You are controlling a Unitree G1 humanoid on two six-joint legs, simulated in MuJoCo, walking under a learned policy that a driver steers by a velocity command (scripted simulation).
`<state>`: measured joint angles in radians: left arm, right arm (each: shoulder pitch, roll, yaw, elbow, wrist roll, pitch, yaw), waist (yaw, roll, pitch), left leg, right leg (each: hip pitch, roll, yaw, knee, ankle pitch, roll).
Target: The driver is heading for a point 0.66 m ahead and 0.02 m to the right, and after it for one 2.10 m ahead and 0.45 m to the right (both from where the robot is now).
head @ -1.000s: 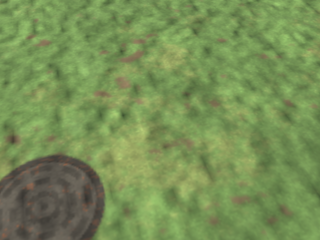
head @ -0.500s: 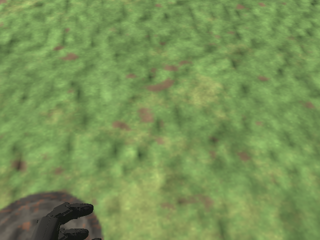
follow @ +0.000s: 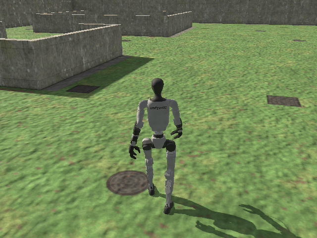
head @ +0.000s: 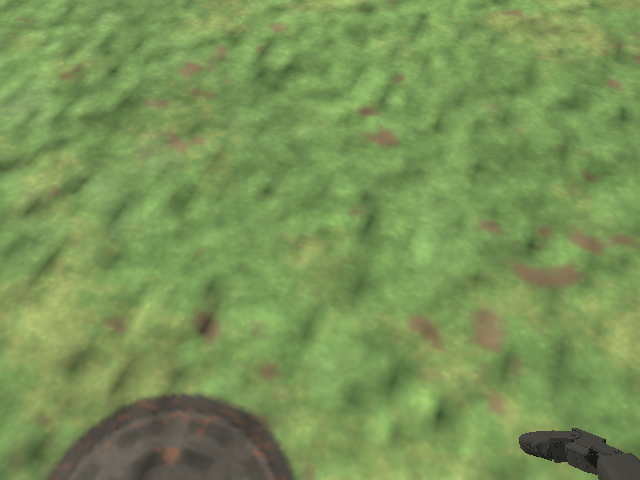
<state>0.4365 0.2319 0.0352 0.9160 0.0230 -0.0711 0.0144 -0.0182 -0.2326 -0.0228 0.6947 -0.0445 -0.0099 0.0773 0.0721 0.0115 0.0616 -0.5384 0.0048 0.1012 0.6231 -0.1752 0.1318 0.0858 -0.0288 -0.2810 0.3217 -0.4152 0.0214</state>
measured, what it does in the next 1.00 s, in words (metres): walks ahead: left foot, then right foot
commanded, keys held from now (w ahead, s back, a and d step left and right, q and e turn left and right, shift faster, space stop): w+q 0.24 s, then w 0.28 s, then w+e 0.48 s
